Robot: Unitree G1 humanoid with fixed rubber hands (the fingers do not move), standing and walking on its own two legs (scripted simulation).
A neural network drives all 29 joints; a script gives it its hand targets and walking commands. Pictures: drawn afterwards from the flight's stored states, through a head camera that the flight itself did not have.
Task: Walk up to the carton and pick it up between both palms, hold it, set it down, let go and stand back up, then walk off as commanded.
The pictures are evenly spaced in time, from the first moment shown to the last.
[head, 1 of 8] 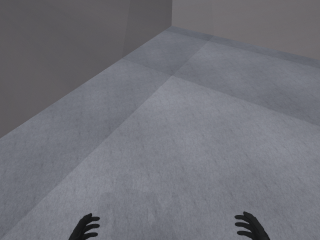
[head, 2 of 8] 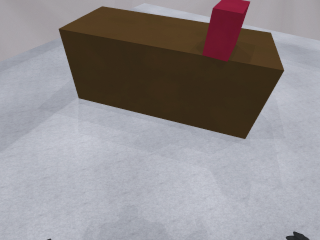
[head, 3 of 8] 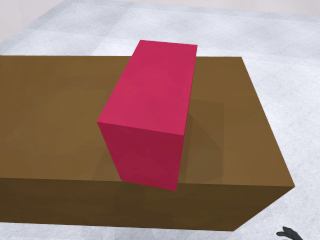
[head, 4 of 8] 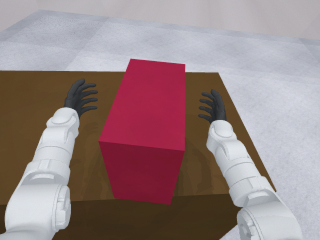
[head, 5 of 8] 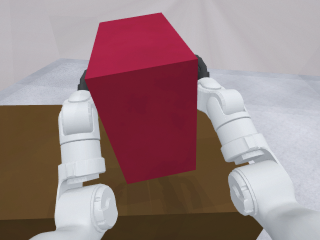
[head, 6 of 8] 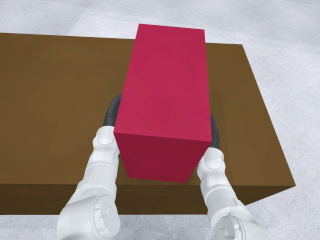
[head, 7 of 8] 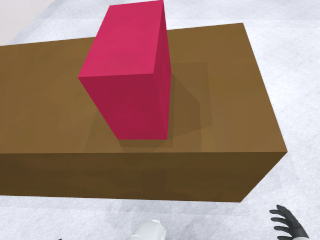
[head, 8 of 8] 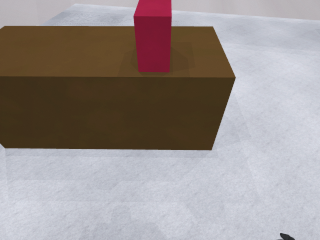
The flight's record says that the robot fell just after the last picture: no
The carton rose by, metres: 0.32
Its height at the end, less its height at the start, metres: +0.00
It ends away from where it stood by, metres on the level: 0.06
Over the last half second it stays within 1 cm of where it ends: yes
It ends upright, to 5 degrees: yes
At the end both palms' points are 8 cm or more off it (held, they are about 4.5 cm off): yes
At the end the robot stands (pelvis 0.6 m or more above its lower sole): yes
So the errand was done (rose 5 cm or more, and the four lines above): yes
